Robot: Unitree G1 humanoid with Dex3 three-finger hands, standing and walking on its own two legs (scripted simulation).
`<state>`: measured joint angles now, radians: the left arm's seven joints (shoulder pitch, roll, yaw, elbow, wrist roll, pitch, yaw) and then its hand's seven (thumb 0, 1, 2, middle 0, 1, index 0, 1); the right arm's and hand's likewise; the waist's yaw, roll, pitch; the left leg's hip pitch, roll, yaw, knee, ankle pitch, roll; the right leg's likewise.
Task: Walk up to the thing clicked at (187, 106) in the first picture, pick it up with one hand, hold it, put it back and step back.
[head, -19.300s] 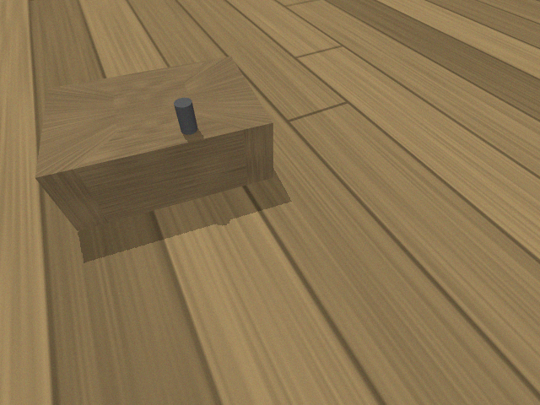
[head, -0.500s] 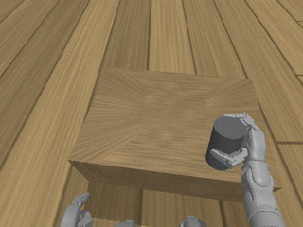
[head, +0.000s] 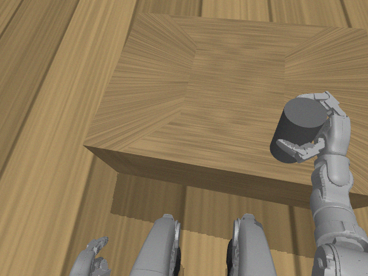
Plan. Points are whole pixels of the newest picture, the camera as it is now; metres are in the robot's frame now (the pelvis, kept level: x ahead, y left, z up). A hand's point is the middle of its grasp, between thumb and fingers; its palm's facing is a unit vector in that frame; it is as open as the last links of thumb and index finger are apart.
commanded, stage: crouch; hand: right
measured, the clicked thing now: (294, 133) +0.42 -0.19 -0.01
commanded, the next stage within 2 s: lower in 0.44 s
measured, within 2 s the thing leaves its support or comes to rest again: neither
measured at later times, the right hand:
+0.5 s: hand (289, 129) +0.45 -0.20 -0.06, palm faces +0.15 +0.99 +0.00, open 11.3 cm
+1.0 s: hand (280, 139) +0.46 -0.20 -0.14, palm faces +0.13 +0.99 -0.02, open 11.3 cm
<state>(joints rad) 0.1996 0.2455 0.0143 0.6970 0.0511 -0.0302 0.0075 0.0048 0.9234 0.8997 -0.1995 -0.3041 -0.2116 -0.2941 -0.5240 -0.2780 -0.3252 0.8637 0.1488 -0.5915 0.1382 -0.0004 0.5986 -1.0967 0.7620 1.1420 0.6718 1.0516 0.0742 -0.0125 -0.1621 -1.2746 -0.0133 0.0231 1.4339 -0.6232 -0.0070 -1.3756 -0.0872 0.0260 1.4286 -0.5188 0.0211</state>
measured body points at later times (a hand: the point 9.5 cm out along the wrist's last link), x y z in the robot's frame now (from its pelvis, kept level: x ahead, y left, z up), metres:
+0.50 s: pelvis -0.02 +0.00 -0.06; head +0.16 -0.03 +0.35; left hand +0.09 +0.27 -0.19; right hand +0.44 -0.25 -0.06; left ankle +0.02 +0.13 -0.58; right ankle +0.07 -0.13 -0.58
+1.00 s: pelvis -0.03 +0.00 -0.13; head +0.18 -0.03 +0.27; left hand +0.08 +0.27 -0.26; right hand +0.45 -0.26 -0.13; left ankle +0.02 +0.13 -0.58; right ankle +0.07 -0.13 -0.58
